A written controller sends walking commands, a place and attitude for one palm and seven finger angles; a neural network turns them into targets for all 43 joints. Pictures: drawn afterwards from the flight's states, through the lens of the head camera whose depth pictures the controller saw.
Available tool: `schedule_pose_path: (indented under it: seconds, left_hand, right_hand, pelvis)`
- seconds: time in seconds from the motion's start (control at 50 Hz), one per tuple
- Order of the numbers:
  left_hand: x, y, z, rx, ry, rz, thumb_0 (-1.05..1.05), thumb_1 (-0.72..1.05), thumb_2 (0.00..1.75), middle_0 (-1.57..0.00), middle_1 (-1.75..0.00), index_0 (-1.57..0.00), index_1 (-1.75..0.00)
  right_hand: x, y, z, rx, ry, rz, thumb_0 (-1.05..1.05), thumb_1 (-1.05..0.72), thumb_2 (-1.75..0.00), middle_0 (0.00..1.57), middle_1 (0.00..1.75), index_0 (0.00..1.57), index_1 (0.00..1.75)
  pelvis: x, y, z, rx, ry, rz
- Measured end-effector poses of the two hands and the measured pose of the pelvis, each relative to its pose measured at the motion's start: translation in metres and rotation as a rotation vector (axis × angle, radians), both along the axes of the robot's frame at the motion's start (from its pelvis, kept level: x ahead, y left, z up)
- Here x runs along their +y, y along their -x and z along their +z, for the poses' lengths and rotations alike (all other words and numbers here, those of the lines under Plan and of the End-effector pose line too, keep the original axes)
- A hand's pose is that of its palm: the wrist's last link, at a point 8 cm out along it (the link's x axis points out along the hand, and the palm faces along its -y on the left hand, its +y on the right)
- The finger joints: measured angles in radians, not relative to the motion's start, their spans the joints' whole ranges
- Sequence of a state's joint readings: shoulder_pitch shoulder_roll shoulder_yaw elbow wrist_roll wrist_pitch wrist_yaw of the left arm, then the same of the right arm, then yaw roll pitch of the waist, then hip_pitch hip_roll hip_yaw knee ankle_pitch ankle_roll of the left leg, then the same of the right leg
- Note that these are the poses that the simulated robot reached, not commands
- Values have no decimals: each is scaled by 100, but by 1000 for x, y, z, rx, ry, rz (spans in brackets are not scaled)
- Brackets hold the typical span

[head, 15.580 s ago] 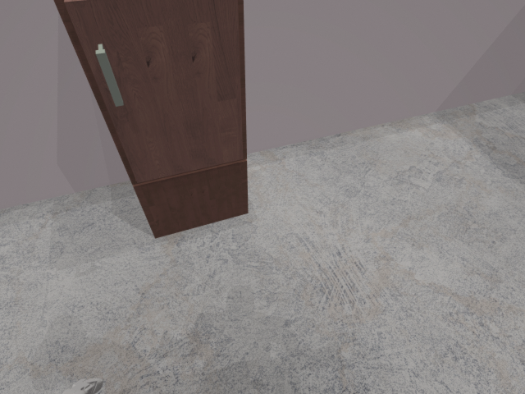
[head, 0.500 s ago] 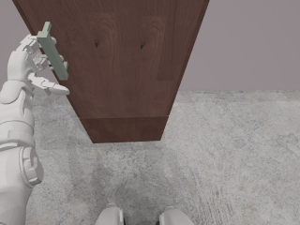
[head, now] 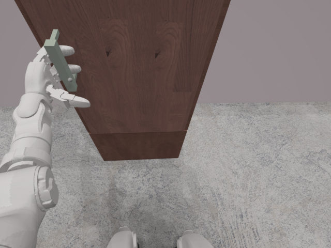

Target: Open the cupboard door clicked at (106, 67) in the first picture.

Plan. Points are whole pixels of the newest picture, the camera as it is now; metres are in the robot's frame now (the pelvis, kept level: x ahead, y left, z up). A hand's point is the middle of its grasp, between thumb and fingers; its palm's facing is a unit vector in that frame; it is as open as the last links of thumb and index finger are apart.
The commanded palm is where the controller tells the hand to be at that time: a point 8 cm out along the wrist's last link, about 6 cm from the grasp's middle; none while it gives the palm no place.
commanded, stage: slide the fingers in behind the handle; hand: left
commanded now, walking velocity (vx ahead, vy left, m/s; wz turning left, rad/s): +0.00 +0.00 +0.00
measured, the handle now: (64, 62) +0.55 +0.22 +0.10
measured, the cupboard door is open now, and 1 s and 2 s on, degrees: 0 0 34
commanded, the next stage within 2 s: close the thumb around the handle in 0.36 s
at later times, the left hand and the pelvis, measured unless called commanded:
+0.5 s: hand (71, 79) +0.49 +0.20 +0.09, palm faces +0.00 -1.00 -0.01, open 14.0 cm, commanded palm +0.47 +0.24 +0.10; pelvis +0.00 +0.00 +0.00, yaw +0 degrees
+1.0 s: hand (71, 79) +0.49 +0.20 +0.09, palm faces +0.01 -1.00 -0.01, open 6.9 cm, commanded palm +0.47 +0.24 +0.10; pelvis +0.01 +0.00 +0.00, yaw +0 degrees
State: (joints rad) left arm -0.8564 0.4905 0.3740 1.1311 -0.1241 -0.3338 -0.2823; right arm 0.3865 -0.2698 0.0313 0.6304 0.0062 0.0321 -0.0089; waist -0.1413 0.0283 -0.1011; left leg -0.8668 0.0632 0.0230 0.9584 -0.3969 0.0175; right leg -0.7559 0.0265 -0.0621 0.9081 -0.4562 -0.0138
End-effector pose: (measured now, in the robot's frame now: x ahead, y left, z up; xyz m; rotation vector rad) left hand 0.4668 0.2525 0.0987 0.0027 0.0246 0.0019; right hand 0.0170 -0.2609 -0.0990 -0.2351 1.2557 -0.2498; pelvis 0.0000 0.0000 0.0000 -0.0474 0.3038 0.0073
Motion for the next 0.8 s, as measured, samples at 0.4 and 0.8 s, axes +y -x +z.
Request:
schedule_pose_path:
  seconds: [0.4, 0.8]
  left_hand:
    - [-1, -5, -2, -3, 0, -4, -1, -50, 30, -30, -120, -30, -120]
    - [-1, -3, -2, 3, -8, 8, 0, -1, 51, -32, -125, -32, -125]
  right_hand:
    - [0, 4, -1, 14, 5, -7, 0, -90, -90, 20, 30, 21, 30]
    - [2, -2, -2, 11, -5, -2, 0, -90, -90, 20, 30, 21, 30]
  pelvis:
    - [1, -1, -1, 10, -1, -5]
    - [1, -4, 1, 5, -2, -2]
